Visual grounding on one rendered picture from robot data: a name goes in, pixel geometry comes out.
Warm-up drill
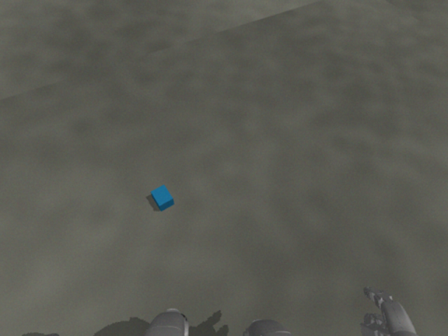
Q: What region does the right robot hand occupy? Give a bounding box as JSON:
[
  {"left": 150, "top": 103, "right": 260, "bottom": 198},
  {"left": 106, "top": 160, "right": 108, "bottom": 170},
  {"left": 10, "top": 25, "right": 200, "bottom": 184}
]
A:
[{"left": 360, "top": 287, "right": 416, "bottom": 336}]

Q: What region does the small box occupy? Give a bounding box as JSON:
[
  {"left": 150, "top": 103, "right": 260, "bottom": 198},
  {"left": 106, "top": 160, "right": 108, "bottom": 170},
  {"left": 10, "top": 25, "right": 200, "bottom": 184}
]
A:
[{"left": 151, "top": 185, "right": 174, "bottom": 211}]

